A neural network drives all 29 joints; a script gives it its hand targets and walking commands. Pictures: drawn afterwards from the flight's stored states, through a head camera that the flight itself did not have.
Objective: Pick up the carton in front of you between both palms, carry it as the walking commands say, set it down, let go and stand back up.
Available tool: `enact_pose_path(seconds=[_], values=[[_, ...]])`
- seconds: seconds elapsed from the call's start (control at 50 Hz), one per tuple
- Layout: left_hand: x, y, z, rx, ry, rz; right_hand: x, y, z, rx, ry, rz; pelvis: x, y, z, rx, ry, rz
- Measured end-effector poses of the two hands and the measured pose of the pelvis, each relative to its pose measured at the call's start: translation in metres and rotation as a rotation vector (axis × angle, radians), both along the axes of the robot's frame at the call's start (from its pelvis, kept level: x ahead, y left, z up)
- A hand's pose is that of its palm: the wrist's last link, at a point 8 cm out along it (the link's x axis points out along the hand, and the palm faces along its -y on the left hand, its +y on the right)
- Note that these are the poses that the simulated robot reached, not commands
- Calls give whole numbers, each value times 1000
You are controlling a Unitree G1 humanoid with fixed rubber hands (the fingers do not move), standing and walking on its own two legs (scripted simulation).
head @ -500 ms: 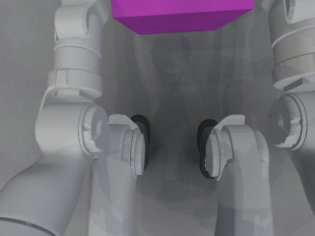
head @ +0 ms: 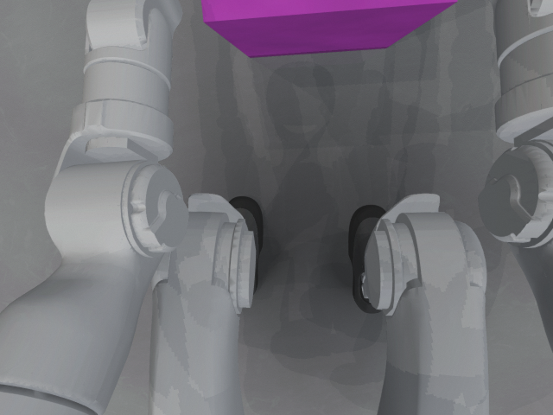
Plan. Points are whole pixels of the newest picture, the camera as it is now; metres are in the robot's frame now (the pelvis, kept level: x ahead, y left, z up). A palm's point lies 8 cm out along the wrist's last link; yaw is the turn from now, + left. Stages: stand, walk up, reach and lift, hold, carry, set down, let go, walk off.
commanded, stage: set down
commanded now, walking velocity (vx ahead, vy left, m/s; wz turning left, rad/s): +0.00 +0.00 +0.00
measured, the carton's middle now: out of the picture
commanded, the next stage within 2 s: let go in 1.80 s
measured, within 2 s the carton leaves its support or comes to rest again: neither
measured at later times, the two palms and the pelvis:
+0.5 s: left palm out of the picture +0.57 +0.15 -0.17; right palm out of the picture +0.57 -0.17 -0.17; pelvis +0.00 +0.00 -0.01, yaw +0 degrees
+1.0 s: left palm out of the picture +0.58 +0.17 -0.10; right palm out of the picture +0.59 -0.19 -0.09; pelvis +0.00 +0.00 +0.02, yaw +0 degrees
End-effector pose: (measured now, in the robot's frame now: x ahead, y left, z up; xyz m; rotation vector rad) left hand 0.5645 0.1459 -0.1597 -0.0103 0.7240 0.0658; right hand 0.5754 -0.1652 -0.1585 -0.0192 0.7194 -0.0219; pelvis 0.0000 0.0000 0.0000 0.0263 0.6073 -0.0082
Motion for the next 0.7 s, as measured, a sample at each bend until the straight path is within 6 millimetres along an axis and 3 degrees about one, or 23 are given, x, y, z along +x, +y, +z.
enact_pose_path(seconds=[0.4,0.54,0.62,0.7], values=[[3,4,-10,-19,3,-21,-1,-5,-7,54,-37,28,-1,-3,-5,2,-50,0],[2,4,-19,7,10,-24,-4,-4,-19,8,-7,45,3,-1,-5,5,-44,0],[-4,17,-31,67,34,22,-10,-15,-36,-52,32,-6,7,0,-4,4,-30,-1],[-2,36,-30,93,22,70,-4,-31,-32,-86,13,-55,9,1,-4,2,-24,-1]])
